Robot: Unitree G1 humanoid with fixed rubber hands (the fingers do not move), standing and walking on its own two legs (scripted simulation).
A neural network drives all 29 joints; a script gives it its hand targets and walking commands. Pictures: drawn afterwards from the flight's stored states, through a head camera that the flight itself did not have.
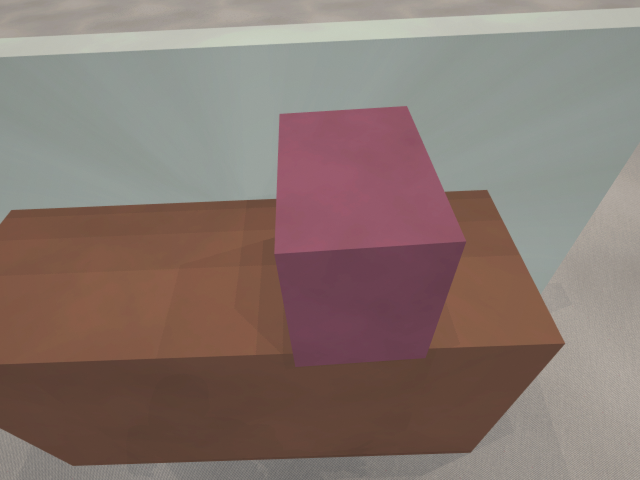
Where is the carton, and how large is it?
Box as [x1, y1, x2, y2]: [274, 106, 465, 366]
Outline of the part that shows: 406,106 279,114 274,254 295,366 425,357 462,252 465,239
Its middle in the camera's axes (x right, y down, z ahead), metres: +0.05 +0.00 +0.64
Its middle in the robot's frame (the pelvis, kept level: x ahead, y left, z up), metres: +0.50 -0.02 +0.01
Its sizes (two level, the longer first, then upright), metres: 0.316 0.217 0.285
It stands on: a pedestal, 0.65 m high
